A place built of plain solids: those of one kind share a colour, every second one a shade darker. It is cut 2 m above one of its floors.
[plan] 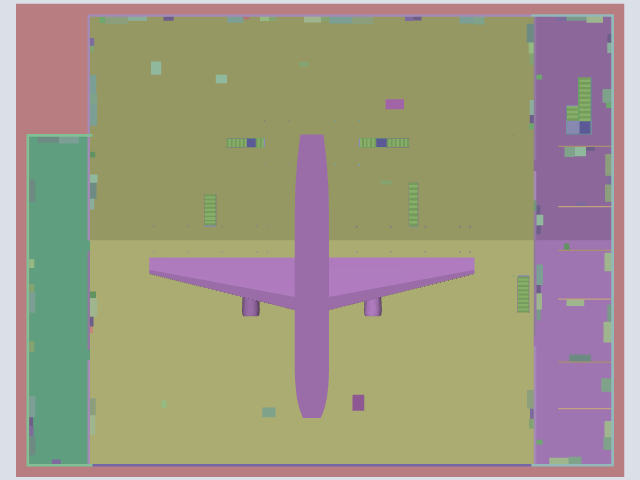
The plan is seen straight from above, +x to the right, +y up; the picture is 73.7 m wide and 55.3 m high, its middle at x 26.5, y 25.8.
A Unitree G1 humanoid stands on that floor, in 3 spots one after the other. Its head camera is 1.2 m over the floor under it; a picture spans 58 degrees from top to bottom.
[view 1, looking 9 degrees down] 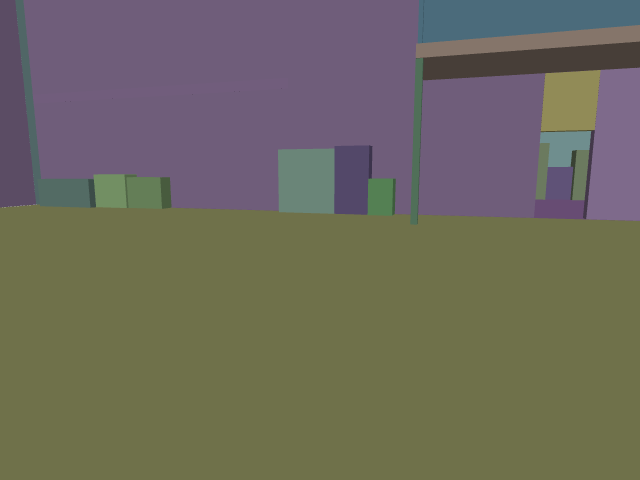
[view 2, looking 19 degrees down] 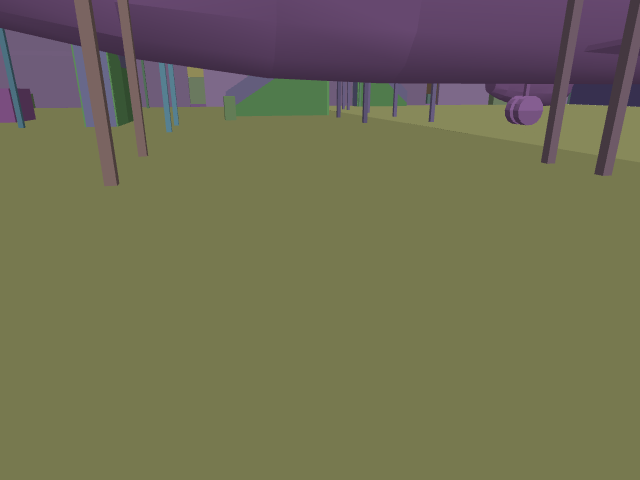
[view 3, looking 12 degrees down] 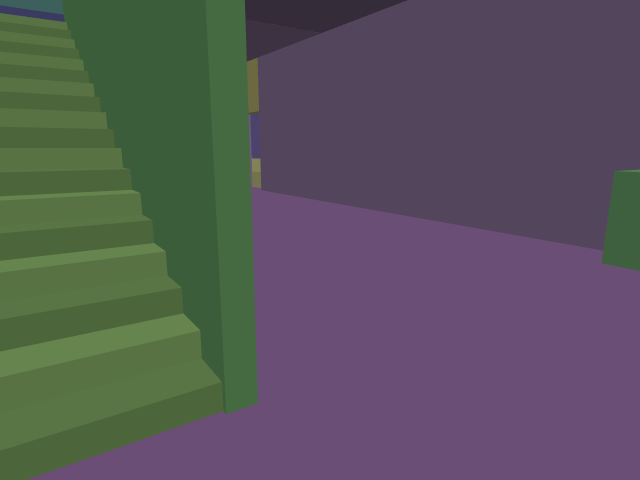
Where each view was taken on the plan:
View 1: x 38.74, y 37.00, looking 17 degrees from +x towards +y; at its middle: floor_bay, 7.67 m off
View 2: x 13.87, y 33.03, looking -13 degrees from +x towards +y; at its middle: floor_bay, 3.69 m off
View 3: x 57.04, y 46.30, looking -124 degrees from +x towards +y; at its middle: floor_annex_ground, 5.77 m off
